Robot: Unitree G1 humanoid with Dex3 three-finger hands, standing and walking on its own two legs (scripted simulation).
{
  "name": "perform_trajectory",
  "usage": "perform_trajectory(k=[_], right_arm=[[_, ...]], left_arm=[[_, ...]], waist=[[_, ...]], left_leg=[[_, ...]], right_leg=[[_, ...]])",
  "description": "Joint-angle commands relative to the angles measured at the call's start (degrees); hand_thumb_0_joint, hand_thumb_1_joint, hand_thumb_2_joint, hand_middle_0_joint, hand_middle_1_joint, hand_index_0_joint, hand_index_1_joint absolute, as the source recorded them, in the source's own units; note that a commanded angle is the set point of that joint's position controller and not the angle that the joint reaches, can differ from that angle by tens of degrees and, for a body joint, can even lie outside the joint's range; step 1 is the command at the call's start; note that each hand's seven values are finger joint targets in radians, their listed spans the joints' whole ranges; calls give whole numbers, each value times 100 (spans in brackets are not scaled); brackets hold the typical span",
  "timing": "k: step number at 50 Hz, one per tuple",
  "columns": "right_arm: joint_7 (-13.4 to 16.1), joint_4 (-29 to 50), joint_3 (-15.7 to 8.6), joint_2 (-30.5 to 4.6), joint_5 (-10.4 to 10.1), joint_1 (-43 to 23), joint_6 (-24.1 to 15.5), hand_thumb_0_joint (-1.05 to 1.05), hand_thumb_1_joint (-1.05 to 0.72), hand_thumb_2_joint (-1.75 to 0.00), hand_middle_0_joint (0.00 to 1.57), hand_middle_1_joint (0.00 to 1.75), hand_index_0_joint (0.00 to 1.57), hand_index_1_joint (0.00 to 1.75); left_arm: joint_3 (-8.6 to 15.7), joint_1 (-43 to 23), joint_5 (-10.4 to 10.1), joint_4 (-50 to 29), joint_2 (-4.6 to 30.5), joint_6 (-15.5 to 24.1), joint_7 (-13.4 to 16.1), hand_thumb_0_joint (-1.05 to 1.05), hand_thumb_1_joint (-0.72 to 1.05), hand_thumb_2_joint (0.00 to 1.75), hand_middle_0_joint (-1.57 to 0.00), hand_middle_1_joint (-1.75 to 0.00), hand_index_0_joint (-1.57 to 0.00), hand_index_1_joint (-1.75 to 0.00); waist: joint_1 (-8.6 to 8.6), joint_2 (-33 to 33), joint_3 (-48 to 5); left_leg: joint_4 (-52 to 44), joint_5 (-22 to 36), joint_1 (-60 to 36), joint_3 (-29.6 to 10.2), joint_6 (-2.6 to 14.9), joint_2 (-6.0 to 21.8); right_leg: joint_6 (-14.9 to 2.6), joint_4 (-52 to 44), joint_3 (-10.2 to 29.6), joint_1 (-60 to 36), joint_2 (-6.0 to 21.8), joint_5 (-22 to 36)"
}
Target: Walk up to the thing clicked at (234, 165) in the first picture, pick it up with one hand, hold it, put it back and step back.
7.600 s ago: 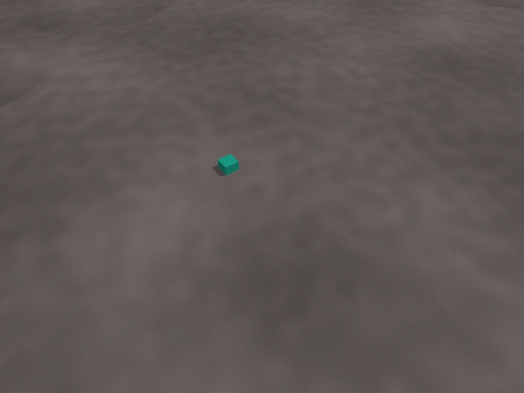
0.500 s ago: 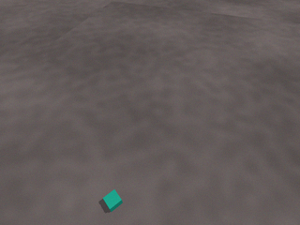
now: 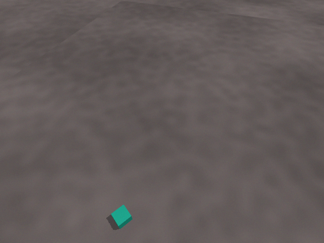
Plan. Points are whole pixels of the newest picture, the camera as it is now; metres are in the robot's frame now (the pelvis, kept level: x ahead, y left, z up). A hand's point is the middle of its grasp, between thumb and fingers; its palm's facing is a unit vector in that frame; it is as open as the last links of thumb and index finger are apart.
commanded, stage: stand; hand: left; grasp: from above
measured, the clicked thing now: (121, 216) +0.44 +0.24 -0.76
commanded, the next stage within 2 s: rise first in 0.70 s
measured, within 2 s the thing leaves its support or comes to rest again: neither
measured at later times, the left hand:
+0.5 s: hand out of the picture +0.07 +0.25 -0.16, palm faces -0.03 -0.94 -0.34, open 7.4 cm
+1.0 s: hand out of the picture +0.14 +0.25 -0.17, palm faces +0.02 -0.94 -0.33, open 8.4 cm
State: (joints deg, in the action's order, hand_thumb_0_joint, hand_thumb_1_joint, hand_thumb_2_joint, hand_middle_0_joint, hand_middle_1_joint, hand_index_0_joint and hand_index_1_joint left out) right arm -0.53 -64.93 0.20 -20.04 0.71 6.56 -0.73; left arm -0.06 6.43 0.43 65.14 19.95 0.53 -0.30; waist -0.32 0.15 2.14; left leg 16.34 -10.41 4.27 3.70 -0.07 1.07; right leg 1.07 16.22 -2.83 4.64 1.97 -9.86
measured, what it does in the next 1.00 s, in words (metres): stands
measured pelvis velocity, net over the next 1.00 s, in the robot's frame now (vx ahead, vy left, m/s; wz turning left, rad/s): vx -0.02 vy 0.00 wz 0.01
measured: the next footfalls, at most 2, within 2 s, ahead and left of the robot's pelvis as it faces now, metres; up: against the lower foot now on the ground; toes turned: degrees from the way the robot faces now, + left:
none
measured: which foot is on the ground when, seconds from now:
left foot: down 0.00-1.00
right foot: down 0.00-1.00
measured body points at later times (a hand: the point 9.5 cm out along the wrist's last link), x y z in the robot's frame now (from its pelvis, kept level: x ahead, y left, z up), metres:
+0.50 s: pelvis +0.00 +0.00 +0.00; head +0.01 +0.00 +0.45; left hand +0.08 +0.30 -0.13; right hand +0.08 -0.30 -0.13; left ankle -0.02 +0.12 -0.75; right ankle -0.01 -0.13 -0.75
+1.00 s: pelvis -0.02 +0.00 -0.02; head +0.05 +0.01 +0.43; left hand +0.14 +0.30 -0.14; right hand +0.08 -0.27 -0.14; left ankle -0.02 +0.12 -0.75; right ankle -0.01 -0.13 -0.75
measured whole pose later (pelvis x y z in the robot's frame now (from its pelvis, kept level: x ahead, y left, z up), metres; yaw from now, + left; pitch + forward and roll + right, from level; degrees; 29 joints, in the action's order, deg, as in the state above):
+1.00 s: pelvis -0.02 +0.00 -0.02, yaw +1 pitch +5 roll +0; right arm 1.2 -47.3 -0.8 -15.4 -1.5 11.8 -2.4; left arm 7.5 -3.7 3.6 62.2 19.8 0.9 -1.2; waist -1.0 -0.9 1.9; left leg 30.5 -15.2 20.8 2.8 0.1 1.6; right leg 0.7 29.6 -3.3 20.5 2.2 -14.5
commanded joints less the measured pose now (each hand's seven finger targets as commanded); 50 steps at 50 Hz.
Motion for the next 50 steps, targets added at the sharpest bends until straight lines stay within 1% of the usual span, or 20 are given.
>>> perform_trajectory(k=[1,11,13,21,24,31,36,38,39,40,41,42,43,44,45,46,47,48,49,50], right_arm=[[98,336,-226,-1209,-13,-284,-124,0,-90,-90,20,30,20,30],[103,332,-224,-1201,-6,-211,-119,0,-90,-90,20,30,20,30],[102,332,-230,-1221,-15,-267,-120,0,-90,-90,20,30,20,30],[104,316,-220,-1199,-6,-209,-118,0,-90,-90,20,30,20,30],[104,336,-218,-1191,-9,-248,-135,0,-90,-90,20,30,20,30],[111,343,-231,-1204,-8,-207,-122,0,-90,-90,20,30,20,30],[106,353,-234,-1213,-11,-209,-123,0,-90,-90,20,30,20,30],[106,349,-229,-1219,-18,-231,-133,0,-90,-90,20,30,20,30],[114,360,-230,-1195,-9,-196,-132,0,-90,-90,20,30,20,30],[115,357,-233,-1221,-8,-207,-131,0,-82,-88,20,30,20,30],[225,1942,19,-268,-412,-17,-366,0,-90,-93,20,30,20,30],[276,1645,-23,-433,-418,285,-336,0,-98,-92,20,30,20,30],[333,1669,-150,-625,-435,518,-267,0,-96,-92,20,30,20,30],[327,1770,-222,-637,-377,607,-234,0,-94,-91,20,30,20,30],[328,1929,-264,-599,-357,662,-249,0,-96,-91,20,30,20,30],[321,2077,-392,-606,-246,727,-288,0,-95,-91,20,30,20,30],[285,2075,-452,-553,-187,938,-294,0,-95,-91,20,30,20,30],[254,2284,-479,-527,-180,969,-310,0,-97,-92,20,30,20,30],[238,2466,-513,-514,-187,957,-321,0,-94,-91,20,30,20,30],[241,2615,-505,-485,-218,890,-321,0,-94,-91,20,30,20,30]], left_arm=[[207,-175,32,-327,1212,135,89,0,90,90,-20,-30,-20,-30],[220,-197,21,-337,1228,132,96,0,90,90,-20,-30,-20,-30],[204,-144,36,-334,1189,128,91,0,90,90,-20,-30,-20,-30],[222,-183,25,-318,1197,111,83,0,90,90,-20,-30,-20,-30],[219,-177,26,-334,1207,115,84,0,90,90,-20,-30,-20,-30],[214,-160,33,-347,1193,120,100,0,90,90,-20,-30,-20,-30],[216,-153,40,-353,1205,122,98,0,90,90,-20,-30,-20,-30],[212,-100,23,-342,1217,124,92,0,90,90,-20,-30,-20,-30],[226,-168,24,-356,1240,120,99,0,90,90,-20,-30,-20,-30],[219,-194,28,-372,1217,120,95,0,82,93,-21,-32,-17,-37],[256,-2204,-291,-2383,262,640,193,0,74,100,-24,-40,-18,-45],[313,-2763,-278,-1747,435,527,221,0,66,99,-19,-48,-15,-53],[647,-1720,-142,-888,1014,326,221,0,59,97,-19,-56,-16,-61],[784,-1534,-3,-556,1194,223,150,0,53,94,-18,-64,-16,-68],[900,-1935,93,-707,1398,227,79,0,48,95,-16,-72,-15,-74],[1034,-1805,284,-728,1480,268,8,0,40,92,-16,-80,-16,-79],[1226,-846,433,-251,1431,169,-20,0,32,89,-15,-88,-17,-86],[1201,-528,522,-483,1299,108,-60,0,24,90,-14,-92,-16,-90],[1189,-501,594,-813,1253,68,-61,0,16,91,-13,-92,-15,-90],[1158,-353,660,-788,1131,-49,-29,0,8,93,-11,-96,-13,-94]], waist=[[39,-57,-406],[12,-10,-385],[43,34,-387],[25,14,-334],[33,-5,-395],[24,-42,-433],[37,-11,-434],[57,19,-411],[21,-14,-371],[28,4,-383],[-650,52,353],[-519,-100,30],[-308,-182,59],[-274,-247,-250],[-234,-338,-502],[-103,-120,-1018],[42,-40,-1204],[179,152,-1473],[237,313,-1654],[198,323,-1622]], left_leg=[[-173,1091,-60,-641,108,798],[-178,1105,-45,-615,90,783],[-156,1088,-36,-617,100,781],[-214,994,51,-608,81,750],[-200,1197,-55,-629,85,776],[-116,1273,-62,-595,124,775],[-117,1320,-70,-604,141,794],[-166,1279,-113,-636,121,796],[-172,1272,-48,-610,106,768],[-153,1266,-60,-602,116,785],[225,309,805,-73,81,-29],[307,180,697,-102,102,-54],[442,130,927,-85,86,-38],[738,185,1093,-97,105,-97],[948,280,1190,-136,125,-99],[1174,412,1191,-128,99,-119],[1400,595,1438,-128,69,-179],[1488,733,1456,-140,24,-192],[1545,829,1468,-128,-6,-194],[1516,888,1426,-149,-24,-202]], right_leg=[[-178,-186,534,-25,705,977],[-197,-162,541,-49,713,1052],[-185,-189,541,-71,716,1095],[-198,-198,550,-96,724,936],[-195,-145,520,-63,703,1022],[-189,-166,535,-126,748,1212],[-204,-124,516,-158,749,1239],[-184,-132,504,-99,721,1106],[-183,-139,520,-71,723,1090],[-195,-129,526,-94,732,1104],[-167,277,96,1338,-200,541],[-165,325,30,1059,-179,386],[-195,393,-6,1094,-200,228],[-201,592,6,1183,-183,228],[-207,809,8,1256,-171,315],[-225,1051,47,1181,-132,437],[-226,1252,58,1178,-111,587],[-261,1413,54,1118,-128,649],[-275,1502,62,1097,-137,684],[-284,1495,33,1133,-164,702]])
